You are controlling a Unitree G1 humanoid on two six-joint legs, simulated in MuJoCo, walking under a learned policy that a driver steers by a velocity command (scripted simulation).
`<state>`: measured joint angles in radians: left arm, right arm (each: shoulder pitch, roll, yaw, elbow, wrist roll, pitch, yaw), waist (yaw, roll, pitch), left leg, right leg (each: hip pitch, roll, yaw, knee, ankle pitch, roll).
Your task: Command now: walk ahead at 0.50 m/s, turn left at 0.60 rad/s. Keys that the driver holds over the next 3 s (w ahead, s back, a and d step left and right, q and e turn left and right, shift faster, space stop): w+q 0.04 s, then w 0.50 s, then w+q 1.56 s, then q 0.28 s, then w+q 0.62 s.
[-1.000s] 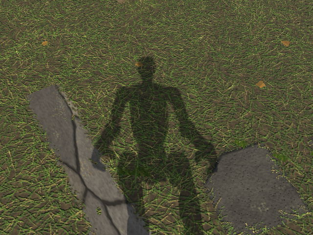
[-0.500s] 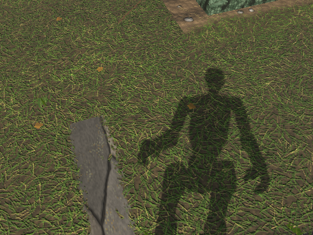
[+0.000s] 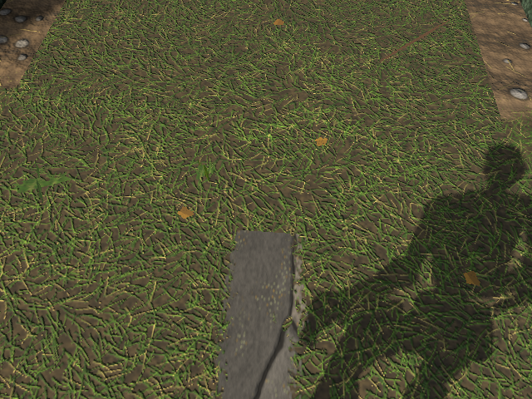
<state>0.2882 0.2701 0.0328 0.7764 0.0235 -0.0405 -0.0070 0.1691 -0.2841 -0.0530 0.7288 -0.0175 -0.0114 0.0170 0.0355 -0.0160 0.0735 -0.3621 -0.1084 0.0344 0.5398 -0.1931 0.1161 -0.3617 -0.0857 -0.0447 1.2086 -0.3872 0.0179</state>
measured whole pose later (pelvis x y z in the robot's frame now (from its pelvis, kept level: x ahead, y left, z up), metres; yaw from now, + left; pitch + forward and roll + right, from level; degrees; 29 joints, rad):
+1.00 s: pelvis +0.56 +0.04 -0.01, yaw +19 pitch +1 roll +0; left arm 0.40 0.24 0.03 0.94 0.02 -0.05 0.01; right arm 0.05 -0.25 -0.03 0.77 -0.05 -0.04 0.04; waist 0.04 -0.01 0.06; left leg -0.46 -0.06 0.09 0.57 -0.13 0.15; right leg -0.02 -0.05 -0.21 0.71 -0.50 -0.01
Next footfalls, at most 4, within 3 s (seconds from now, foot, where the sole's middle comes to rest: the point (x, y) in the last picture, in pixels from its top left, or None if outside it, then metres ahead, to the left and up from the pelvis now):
0.42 right None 0.42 -0.10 -0.76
0.96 left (230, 306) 0.67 0.14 -0.76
1.50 right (238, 198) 1.03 0.14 -0.76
2.02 left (128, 186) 1.06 0.49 -0.76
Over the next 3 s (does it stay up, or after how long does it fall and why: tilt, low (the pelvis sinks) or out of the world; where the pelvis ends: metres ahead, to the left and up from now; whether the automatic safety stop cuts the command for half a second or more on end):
stays up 1.20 0.70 0.01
